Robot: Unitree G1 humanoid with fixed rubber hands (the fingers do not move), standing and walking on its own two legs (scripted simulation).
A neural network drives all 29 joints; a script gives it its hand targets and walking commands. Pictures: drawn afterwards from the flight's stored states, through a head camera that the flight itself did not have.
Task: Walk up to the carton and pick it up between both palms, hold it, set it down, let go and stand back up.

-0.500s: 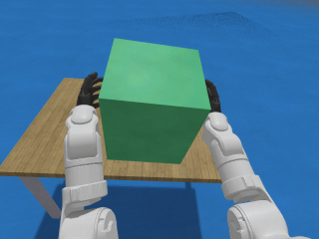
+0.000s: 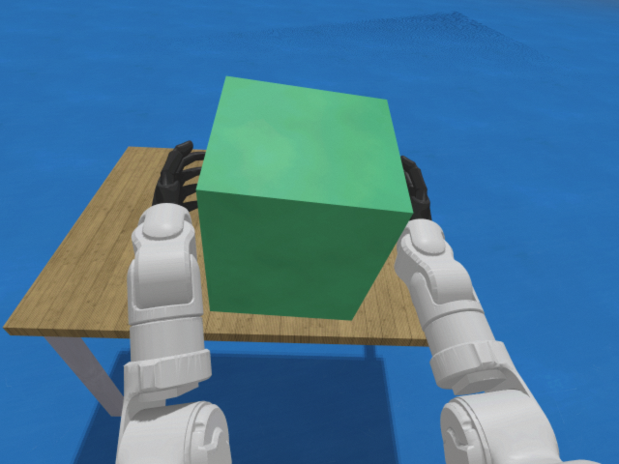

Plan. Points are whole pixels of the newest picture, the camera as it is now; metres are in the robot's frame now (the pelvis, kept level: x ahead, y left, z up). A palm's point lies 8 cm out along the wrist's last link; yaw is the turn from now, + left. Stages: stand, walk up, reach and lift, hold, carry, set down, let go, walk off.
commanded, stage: hold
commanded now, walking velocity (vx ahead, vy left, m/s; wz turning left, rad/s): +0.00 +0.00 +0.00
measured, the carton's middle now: (294, 209) +0.40 +0.01 +0.14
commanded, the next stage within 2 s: none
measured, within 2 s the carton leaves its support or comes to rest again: neither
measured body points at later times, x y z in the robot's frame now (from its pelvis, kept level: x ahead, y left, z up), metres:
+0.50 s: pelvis +0.01 +0.00 +0.00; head -0.03 +0.02 +0.45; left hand +0.38 +0.16 +0.19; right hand +0.38 -0.14 +0.17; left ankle +0.04 +0.12 -0.75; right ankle +0.03 -0.11 -0.75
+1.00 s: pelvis +0.01 -0.01 +0.00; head -0.02 +0.02 +0.45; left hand +0.38 +0.15 +0.19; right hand +0.38 -0.15 +0.17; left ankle +0.04 +0.12 -0.75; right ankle +0.03 -0.11 -0.75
